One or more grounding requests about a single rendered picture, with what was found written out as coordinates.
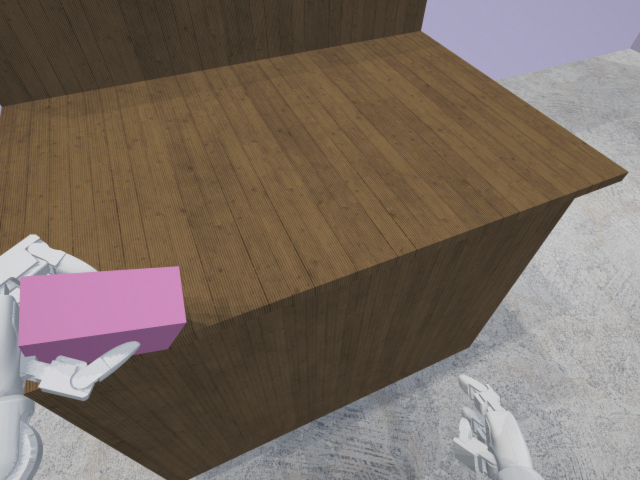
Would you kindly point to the table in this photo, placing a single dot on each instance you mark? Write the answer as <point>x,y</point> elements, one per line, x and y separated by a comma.
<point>348,201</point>

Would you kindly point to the left robot hand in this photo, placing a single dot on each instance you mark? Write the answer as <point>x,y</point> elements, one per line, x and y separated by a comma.
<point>65,376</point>

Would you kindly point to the sponge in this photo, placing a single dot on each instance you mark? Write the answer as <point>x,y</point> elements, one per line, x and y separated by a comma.
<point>84,315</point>

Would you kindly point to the right robot hand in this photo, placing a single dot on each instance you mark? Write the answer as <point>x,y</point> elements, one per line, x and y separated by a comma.
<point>500,443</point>

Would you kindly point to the left robot forearm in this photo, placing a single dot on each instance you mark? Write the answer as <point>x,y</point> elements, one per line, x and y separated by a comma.
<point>21,447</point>

